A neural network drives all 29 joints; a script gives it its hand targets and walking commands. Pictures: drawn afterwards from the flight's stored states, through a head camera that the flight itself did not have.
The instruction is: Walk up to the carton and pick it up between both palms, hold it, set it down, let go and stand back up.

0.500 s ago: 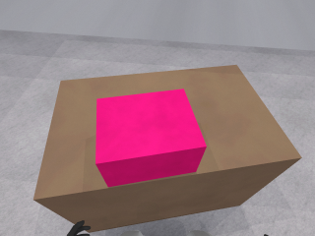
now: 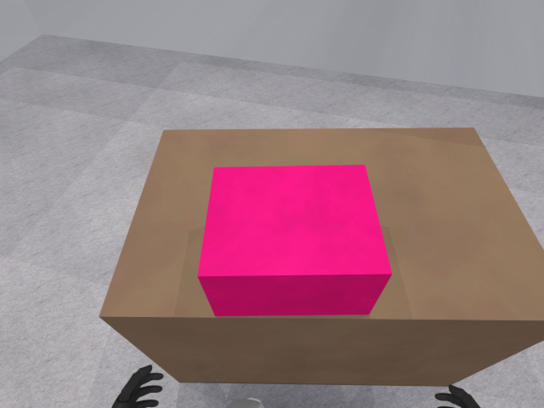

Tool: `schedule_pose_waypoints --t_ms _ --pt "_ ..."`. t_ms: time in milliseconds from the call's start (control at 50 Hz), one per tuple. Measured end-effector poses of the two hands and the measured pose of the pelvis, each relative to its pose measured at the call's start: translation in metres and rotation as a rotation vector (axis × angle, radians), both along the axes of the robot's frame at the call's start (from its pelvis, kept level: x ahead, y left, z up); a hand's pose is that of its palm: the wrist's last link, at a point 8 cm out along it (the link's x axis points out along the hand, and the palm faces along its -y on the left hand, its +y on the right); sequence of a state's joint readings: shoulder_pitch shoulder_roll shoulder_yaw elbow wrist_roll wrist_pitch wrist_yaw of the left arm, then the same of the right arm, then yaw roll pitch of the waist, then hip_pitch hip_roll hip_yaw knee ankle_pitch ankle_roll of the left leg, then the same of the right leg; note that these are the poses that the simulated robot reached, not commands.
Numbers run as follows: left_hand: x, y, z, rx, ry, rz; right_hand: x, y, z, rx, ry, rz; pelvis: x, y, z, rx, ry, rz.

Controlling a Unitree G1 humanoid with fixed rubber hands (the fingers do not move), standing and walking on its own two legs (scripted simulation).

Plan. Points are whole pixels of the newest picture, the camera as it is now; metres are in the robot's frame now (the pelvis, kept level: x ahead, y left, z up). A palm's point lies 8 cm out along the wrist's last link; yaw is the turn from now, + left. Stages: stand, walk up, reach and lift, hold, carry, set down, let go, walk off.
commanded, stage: walk up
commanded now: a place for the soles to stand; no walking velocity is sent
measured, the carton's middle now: (290, 239) +0.41 +0.00 -0.05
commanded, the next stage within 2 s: none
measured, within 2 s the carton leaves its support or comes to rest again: neither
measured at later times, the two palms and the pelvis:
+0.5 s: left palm out of the picture +0.08 +0.27 -0.11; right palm out of the picture +0.10 -0.26 -0.10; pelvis +0.00 +0.00 +0.00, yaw +3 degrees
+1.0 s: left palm out of the picture +0.05 +0.28 -0.11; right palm out of the picture +0.12 -0.24 -0.10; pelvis +0.00 +0.00 +0.00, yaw +6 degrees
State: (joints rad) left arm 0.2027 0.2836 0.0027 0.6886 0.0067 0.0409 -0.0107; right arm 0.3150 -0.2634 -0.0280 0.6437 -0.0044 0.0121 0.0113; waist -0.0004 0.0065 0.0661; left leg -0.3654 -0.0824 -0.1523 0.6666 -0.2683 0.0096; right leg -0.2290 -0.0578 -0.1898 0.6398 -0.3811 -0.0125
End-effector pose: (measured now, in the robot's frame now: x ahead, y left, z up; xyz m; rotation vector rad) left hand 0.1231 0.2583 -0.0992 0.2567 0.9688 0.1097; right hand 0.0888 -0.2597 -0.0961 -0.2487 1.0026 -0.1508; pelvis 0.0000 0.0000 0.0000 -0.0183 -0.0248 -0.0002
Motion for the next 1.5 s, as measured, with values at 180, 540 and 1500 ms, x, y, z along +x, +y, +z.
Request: schedule_pose_waypoints --t_ms 180,540,1500 --pt "-0.026 0.004 -0.008 0.004 0.059 0.043 -0.004 -0.004 0.002 -0.016 0.03 -0.007 0.0 -0.003 0.001 -0.005 0.01 0.008" --pt "-0.048 0.011 -0.01 0.016 0.073 0.109 0.012 -0.003 0.0 -0.025 0.015 0.04 -0.002 -0.007 -0.002 0.005 0.001 0.063" --pt "-0.099 0.026 -0.007 0.015 0.189 0.235 0.053 0.041 -0.011 0.015 0.098 0.113 0.036 0.017 0.008 0.009 0.008 0.152"
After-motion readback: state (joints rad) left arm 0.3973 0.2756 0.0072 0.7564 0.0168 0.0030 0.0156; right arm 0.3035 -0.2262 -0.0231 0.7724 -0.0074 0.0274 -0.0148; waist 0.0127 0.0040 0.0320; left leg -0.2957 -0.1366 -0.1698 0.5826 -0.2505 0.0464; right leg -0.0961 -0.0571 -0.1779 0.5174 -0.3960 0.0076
